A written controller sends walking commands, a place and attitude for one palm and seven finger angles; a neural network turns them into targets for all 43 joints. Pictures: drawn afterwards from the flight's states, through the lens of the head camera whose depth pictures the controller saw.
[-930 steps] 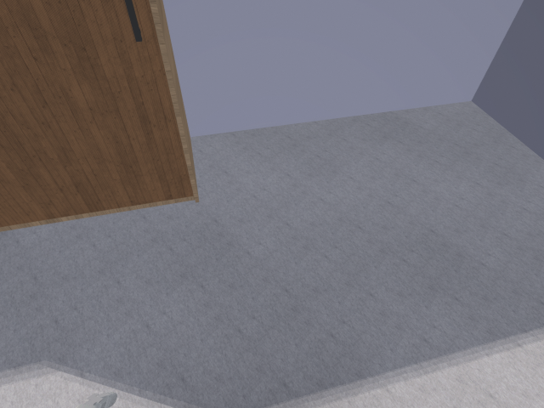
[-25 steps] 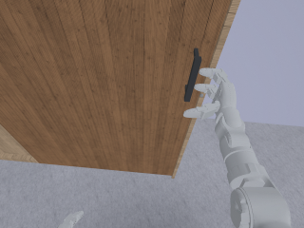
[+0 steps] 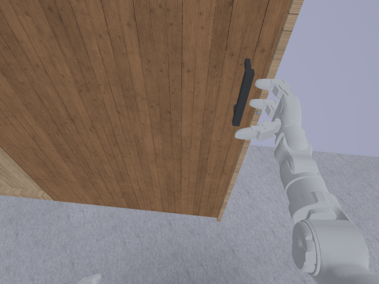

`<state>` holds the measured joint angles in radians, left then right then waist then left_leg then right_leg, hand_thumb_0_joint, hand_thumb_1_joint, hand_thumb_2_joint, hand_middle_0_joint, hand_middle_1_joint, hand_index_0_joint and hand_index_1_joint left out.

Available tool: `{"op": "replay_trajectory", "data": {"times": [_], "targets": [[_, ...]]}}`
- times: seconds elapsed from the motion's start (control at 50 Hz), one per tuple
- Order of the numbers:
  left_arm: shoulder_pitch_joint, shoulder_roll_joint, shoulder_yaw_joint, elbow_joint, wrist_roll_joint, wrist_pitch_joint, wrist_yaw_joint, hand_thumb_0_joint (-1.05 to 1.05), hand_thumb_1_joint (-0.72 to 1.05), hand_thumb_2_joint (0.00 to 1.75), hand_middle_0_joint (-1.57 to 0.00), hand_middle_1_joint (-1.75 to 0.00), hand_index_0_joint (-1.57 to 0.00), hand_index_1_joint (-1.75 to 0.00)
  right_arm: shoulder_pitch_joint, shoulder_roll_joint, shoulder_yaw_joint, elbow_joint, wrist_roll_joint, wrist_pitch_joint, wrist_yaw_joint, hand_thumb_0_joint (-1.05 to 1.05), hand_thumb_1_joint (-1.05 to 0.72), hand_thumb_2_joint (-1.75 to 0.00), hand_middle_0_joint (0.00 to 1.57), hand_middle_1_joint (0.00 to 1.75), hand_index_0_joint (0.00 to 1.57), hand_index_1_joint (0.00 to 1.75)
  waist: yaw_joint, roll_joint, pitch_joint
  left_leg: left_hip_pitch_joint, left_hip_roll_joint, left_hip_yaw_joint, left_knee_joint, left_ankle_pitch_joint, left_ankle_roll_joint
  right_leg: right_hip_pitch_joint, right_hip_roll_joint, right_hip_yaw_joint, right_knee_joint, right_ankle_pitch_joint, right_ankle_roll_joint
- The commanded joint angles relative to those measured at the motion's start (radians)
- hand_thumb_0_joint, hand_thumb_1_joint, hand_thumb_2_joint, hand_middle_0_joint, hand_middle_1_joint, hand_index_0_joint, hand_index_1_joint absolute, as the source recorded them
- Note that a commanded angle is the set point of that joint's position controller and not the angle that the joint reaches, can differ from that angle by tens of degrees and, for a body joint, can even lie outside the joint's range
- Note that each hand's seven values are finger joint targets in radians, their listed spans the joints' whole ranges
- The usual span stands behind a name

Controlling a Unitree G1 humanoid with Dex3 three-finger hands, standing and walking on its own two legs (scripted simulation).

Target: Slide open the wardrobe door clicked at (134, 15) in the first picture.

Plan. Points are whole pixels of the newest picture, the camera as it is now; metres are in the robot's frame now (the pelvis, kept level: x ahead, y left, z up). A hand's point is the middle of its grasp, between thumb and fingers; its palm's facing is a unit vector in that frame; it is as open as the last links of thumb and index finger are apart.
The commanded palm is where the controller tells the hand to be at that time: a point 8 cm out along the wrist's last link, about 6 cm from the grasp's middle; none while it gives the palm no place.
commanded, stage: feel for the door with the fingertips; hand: right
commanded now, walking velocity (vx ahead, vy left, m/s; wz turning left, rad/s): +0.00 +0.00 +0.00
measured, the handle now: (241, 94) +0.51 -0.05 +0.13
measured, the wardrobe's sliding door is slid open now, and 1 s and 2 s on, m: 0.00 0.00 0.00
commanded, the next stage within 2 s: slide the fingers in behind the handle in 0.22 s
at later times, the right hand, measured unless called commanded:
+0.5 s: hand (257, 106) +0.47 -0.09 +0.14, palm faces -0.03 +1.00 +0.01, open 13.8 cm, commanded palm +0.44 -0.14 +0.14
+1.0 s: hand (245, 109) +0.46 -0.06 +0.13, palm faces -0.04 +1.00 +0.02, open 14.0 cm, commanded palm +0.44 -0.12 +0.14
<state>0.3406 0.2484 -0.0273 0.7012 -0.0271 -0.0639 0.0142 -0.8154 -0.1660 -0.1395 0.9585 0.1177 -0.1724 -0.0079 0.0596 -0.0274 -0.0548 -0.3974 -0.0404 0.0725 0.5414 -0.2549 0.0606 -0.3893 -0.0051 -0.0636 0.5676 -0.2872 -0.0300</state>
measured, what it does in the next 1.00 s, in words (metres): stands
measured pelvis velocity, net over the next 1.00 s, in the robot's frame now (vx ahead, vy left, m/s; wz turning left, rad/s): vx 0.00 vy -0.01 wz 0.00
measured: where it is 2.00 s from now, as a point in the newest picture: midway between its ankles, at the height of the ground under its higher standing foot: outside the picture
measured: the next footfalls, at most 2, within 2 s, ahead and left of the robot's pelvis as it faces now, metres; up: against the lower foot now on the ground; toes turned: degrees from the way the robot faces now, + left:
none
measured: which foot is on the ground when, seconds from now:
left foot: down 0.00-1.00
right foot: down 0.00-1.00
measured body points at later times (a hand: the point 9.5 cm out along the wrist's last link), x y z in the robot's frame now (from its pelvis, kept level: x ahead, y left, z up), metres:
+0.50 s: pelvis +0.00 -0.01 +0.00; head +0.03 -0.01 +0.44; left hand +0.04 +0.24 -0.13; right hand +0.46 -0.14 +0.14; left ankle +0.01 +0.08 -0.73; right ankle +0.00 -0.10 -0.73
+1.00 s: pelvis +0.00 -0.01 +0.00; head +0.04 +0.00 +0.45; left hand +0.08 +0.24 -0.12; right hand +0.46 -0.12 +0.14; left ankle +0.01 +0.08 -0.73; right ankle +0.00 -0.10 -0.73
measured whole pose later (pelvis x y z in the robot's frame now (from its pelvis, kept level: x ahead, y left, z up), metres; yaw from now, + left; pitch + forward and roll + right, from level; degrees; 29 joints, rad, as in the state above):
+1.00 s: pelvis +0.00 -0.01 +0.00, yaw +0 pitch +7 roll +0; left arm 0.32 0.23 -0.03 0.69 -0.01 -0.08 0.00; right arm -0.84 -0.09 -0.10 0.95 0.11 -0.19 -0.09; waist 0.07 -0.03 -0.06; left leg -0.43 -0.03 0.06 0.57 -0.27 0.05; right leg -0.42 0.00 -0.07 0.60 -0.30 -0.04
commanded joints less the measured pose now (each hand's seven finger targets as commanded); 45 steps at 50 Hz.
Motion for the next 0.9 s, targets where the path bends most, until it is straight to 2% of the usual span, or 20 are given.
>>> {"op": "replay_trajectory", "data": {"times": [0.0, 0.02, 0.06, 0.14, 0.2, 0.26, 0.28, 0.3, 0.32, 0.36, 0.38, 0.46, 0.56, 0.6, 0.68, 0.7, 0.74, 0.78, 0.84, 0.88], "targets": [[0.015, 0.123, 0.045, -0.098, 0.001, -0.050, 0.008, 0.00, 0.90, 0.90, -0.20, -0.30, -0.20, -0.30, -0.620, -0.151, -0.018, -0.279, 0.011, -0.104, -0.006, 0.00, 0.50, -0.30, 0.30, 1.20, 0.30, 1.20, 0.029, 0.036, -0.355, 0.159, 0.022, -0.092, -0.050, 0.299, -0.033, 0.128, 0.018, 0.058, -0.045, 0.182, -0.018], [0.019, 0.124, 0.047, -0.094, 0.004, -0.054, 0.008, 0.00, 0.90, 0.90, -0.20, -0.30, -0.20, -0.30, -0.622, -0.166, -0.034, -0.286, 0.009, -0.116, -0.012, 0.00, 0.50, -0.30, 0.30, 1.20, 0.30, 1.20, 0.024, 0.013, -0.388, 0.163, 0.022, -0.094, -0.042, 0.312, -0.032, 0.144, 0.018, 0.057, -0.038, 0.199, -0.016], [0.026, 0.126, 0.046, -0.084, 0.006, -0.056, 0.007, 0.00, 0.90, 0.90, -0.20, -0.30, -0.20, -0.30, -0.600, -0.174, -0.039, -0.251, 0.004, -0.131, -0.015, 0.00, 0.50, -0.30, 0.30, 1.20, 0.30, 1.20, 0.027, 0.039, -0.392, 0.163, 0.019, -0.090, -0.034, 0.324, -0.032, 0.139, 0.016, 0.058, -0.033, 0.210, -0.014], [0.047, 0.134, 0.042, -0.070, 0.008, -0.053, -0.001, 0.00, 0.90, 0.90, -0.20, -0.30, -0.20, -0.30, -0.594, -0.126, 0.003, -0.108, -0.013, -0.111, -0.014, 0.00, 0.50, -0.30, 0.30, 1.20, 0.30, 1.20, 0.052, 0.071, -0.293, 0.086, 0.016, -0.074, -0.039, 0.253, -0.033, 0.091, 0.014, 0.066, -0.042, 0.152, -0.013], [0.060, 0.143, 0.045, -0.074, 0.009, -0.045, -0.002, 0.00, 0.90, 0.90, -0.20, -0.30, -0.20, -0.30, -0.588, -0.177, -0.046, -0.067, -0.013, -0.095, -0.017, 0.00, 0.50, -0.30, 0.30, 1.20, 0.30, 1.20, 0.041, 0.064, -0.323, 0.100, 0.017, -0.074, -0.032, 0.259, -0.030, 0.080, 0.014, 0.064, -0.039, 0.163, -0.011], [0.068, 0.138, 0.046, -0.077, 0.011, -0.048, -0.008, 0.00, 0.90, 0.90, -0.20, -0.30, -0.20, -0.30, -0.628, -0.105, -0.002, -0.068, -0.001, -0.098, -0.011, 0.00, 0.50, -0.30, 0.30, 1.20, 0.30, 1.20, 0.056, 0.069, -0.318, 0.072, 0.013, -0.068, -0.027, 0.259, -0.029, 0.089, 0.013, 0.067, -0.029, 0.173, -0.009], [0.081, 0.143, 0.050, -0.073, 0.011, -0.046, -0.008, 0.00, 0.90, 0.90, -0.20, -0.30, -0.20, -0.30, -0.630, -0.130, -0.018, -0.059, -0.004, -0.105, -0.014, 0.00, 0.50, -0.30, 0.30, 1.20, 0.30, 1.20, 0.057, 0.110, -0.318, 0.076, 0.012, -0.067, -0.028, 0.260, -0.031, 0.085, 0.009, 0.072, -0.026, 0.180, -0.012], [0.077, 0.140, 0.048, -0.077, 0.012, -0.047, -0.010, 0.00, 0.90, 0.90, -0.20, -0.30, -0.20, -0.30, -0.611, -0.116, -0.012, -0.049, -0.003, -0.104, -0.014, 0.00, 0.50, -0.30, 0.30, 1.20, 0.30, 1.20, 0.050, 0.076, -0.312, 0.067, 0.012, -0.069, -0.025, 0.254, -0.029, 0.077, 0.012, 0.068, -0.026, 0.172, -0.010], [0.083, 0.145, 0.047, -0.073, 0.014, -0.046, -0.012, 0.00, 0.90, 0.90, -0.20, -0.30, -0.20, -0.30, -0.626, -0.135, -0.028, -0.043, -0.003, -0.106, -0.019, 0.00, 0.50, -0.30, 0.30, 1.20, 0.30, 1.20, 0.056, 0.107, -0.307, 0.064, 0.011, -0.067, -0.025, 0.242, -0.030, 0.069, 0.011, 0.073, -0.025, 0.159, -0.011], [0.083, 0.137, 0.050, -0.078, 0.016, -0.051, -0.018, 0.00, 0.90, 0.90, -0.20, -0.30, -0.20, -0.30, -0.632, -0.097, 0.002, -0.082, -0.010, -0.122, -0.019, 0.00, 0.50, -0.30, 0.30, 1.20, 0.30, 1.20, 0.050, 0.050, -0.344, 0.055, 0.011, -0.065, -0.014, 0.247, -0.025, 0.103, 0.012, 0.073, -0.020, 0.180, -0.006], [0.091, 0.141, 0.054, -0.082, 0.017, -0.051, -0.020, 0.00, 0.90, 0.90, -0.20, -0.30, -0.20, -0.30, -0.611, -0.112, -0.011, -0.092, -0.014, -0.130, -0.020, 0.00, 0.50, -0.30, 0.30, 1.20, 0.30, 1.20, 0.039, 0.055, -0.369, 0.063, 0.010, -0.063, -0.008, 0.255, -0.024, 0.114, 0.009, 0.074, -0.016, 0.201, -0.005], [0.082, 0.143, 0.049, -0.088, 0.015, -0.046, -0.020, 0.00, 0.90, 0.90, -0.20, -0.30, -0.20, -0.30, -0.575, -0.161, -0.050, -0.069, -0.012, -0.127, -0.021, 0.00, 0.50, -0.30, 0.30, 1.20, 0.30, 1.20, 0.034, 0.107, -0.315, 0.084, 0.011, -0.070, -0.019, 0.221, -0.027, 0.040, 0.011, 0.067, -0.026, 0.133, -0.010], [0.062, 0.136, 0.053, -0.105, 0.017, -0.056, -0.018, 0.00, 0.90, 0.90, -0.20, -0.30, -0.20, -0.30, -0.617, -0.150, -0.034, -0.222, -0.015, -0.171, -0.035, 0.00, 0.50, -0.30, 0.30, 1.20, 0.30, 1.20, 0.025, 0.010, -0.409, 0.089, 0.007, -0.072, 0.000, 0.251, -0.021, 0.133, 0.007, 0.071, -0.015, 0.192, -0.005], [0.061, 0.136, 0.055, -0.102, 0.017, -0.059, -0.018, 0.00, 0.90, 0.90, -0.20, -0.30, -0.20, -0.30, -0.585, -0.157, -0.041, -0.249, -0.009, -0.178, -0.034, 0.00, 0.50, -0.30, 0.30, 1.20, 0.30, 1.20, 0.019, 0.016, -0.425, 0.099, 0.003, -0.069, 0.004, 0.287, -0.021, 0.154, 0.002, 0.074, -0.009, 0.238, -0.001], [0.052, 0.136, 0.058, -0.102, 0.010, -0.053, -0.018, 0.00, 0.90, 0.90, -0.20, -0.30, -0.20, -0.30, -0.496, -0.113, -0.001, -0.226, -0.012, -0.140, -0.026, 0.00, 0.50, -0.30, 0.30, 1.20, 0.30, 1.20, 0.024, 0.078, -0.363, 0.105, 0.005, -0.064, -0.011, 0.285, -0.027, 0.121, -0.003, 0.064, -0.021, 0.218, -0.006], [0.045, 0.132, 0.055, -0.102, 0.007, -0.053, -0.018, 0.00, 0.90, 0.90, -0.20, -0.30, -0.20, -0.30, -0.503, -0.078, 0.030, -0.226, -0.010, -0.125, -0.023, 0.00, 0.50, -0.30, 0.30, 1.20, 0.30, 1.20, 0.034, 0.065, -0.330, 0.086, 0.005, -0.063, -0.018, 0.272, -0.029, 0.117, -0.001, 0.065, -0.027, 0.202, -0.007], [0.038, 0.131, 0.055, -0.103, 0.006, -0.052, -0.019, 0.00, 0.90, 0.90, -0.20, -0.30, -0.20, -0.30, -0.492, -0.057, 0.038, -0.234, -0.010, -0.098, -0.029, 0.00, 0.50, -0.30, 0.30, 1.20, 0.30, 1.20, 0.023, 0.031, -0.308, 0.071, 0.006, -0.058, -0.019, 0.258, -0.023, 0.122, 0.000, 0.069, -0.032, 0.202, -0.002], [0.044, 0.134, 0.057, -0.097, 0.006, -0.045, -0.014, 0.00, 0.90, 0.90, -0.20, -0.30, -0.20, -0.30, -0.506, -0.072, 0.025, -0.227, -0.007, -0.079, -0.039, 0.00, 0.50, -0.30, 0.30, 1.20, 0.30, 1.20, 0.027, 0.058, -0.308, 0.076, 0.006, -0.055, -0.026, 0.250, -0.025, 0.128, -0.003, 0.072, -0.034, 0.202, -0.002], [0.029, 0.126, 0.053, -0.094, 0.008, -0.050, -0.012, 0.00, 0.90, 0.90, -0.20, -0.30, -0.20, -0.30, -0.553, -0.039, 0.040, -0.248, 0.007, -0.071, -0.055, 0.00, 0.50, -0.30, 0.30, 1.20, 0.30, 1.20, 0.037, 0.070, -0.304, 0.072, 0.007, -0.058, -0.033, 0.237, -0.027, 0.127, 0.002, 0.074, -0.037, 0.179, -0.003], [0.031, 0.126, 0.054, -0.096, 0.011, -0.051, -0.011, 0.00, 0.90, 0.90, -0.20, -0.30, -0.20, -0.30, -0.539, -0.055, 0.024, -0.257, 0.005, -0.082, -0.066, 0.00, 0.50, -0.30, 0.30, 1.20, 0.30, 1.20, 0.028, 0.092, -0.323, 0.093, 0.008, -0.060, -0.030, 0.254, -0.028, 0.131, -0.001, 0.072, -0.036, 0.198, -0.004]]}}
